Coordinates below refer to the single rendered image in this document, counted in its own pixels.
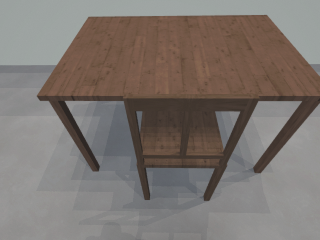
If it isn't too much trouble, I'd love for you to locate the chair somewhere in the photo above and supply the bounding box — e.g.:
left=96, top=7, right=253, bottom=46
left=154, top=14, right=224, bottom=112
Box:
left=123, top=94, right=260, bottom=201

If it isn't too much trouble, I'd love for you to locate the table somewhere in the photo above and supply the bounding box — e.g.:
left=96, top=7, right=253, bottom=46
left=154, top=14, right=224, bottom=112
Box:
left=37, top=15, right=320, bottom=173

